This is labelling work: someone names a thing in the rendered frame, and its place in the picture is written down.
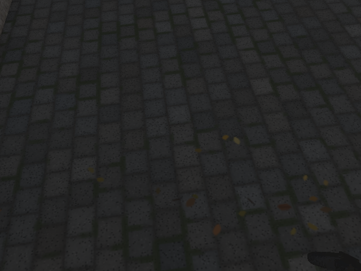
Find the right robot hand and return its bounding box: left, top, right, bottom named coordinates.
left=307, top=251, right=361, bottom=271

